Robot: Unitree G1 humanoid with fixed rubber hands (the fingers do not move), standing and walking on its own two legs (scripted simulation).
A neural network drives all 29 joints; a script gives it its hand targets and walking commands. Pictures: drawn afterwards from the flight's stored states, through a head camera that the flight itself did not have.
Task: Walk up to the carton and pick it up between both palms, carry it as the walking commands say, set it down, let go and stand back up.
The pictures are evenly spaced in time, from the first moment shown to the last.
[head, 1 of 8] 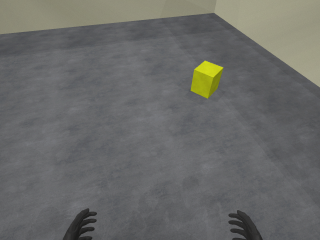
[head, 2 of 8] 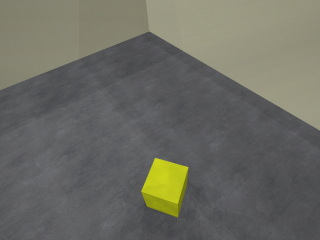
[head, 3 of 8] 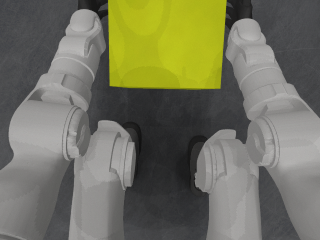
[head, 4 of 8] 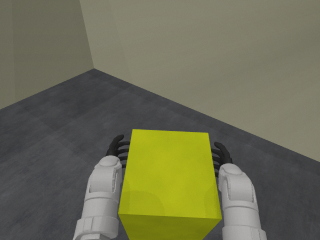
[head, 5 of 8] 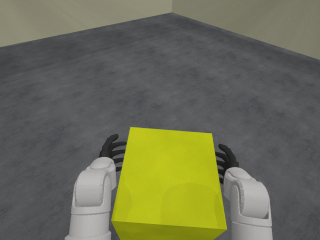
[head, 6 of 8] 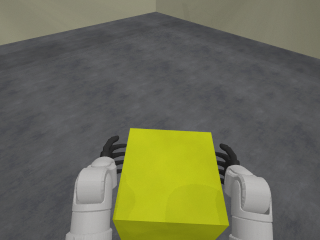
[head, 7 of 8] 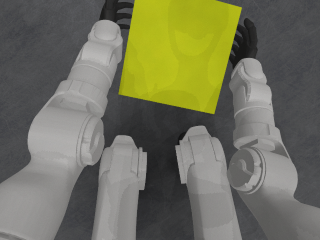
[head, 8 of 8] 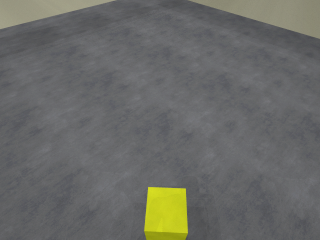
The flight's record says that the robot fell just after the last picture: no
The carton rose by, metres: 0.71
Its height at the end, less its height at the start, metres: +0.00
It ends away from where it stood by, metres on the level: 2.53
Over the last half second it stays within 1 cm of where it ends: yes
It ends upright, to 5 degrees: yes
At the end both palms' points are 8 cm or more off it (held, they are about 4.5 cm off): yes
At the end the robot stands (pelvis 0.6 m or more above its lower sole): yes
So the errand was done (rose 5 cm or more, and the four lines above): yes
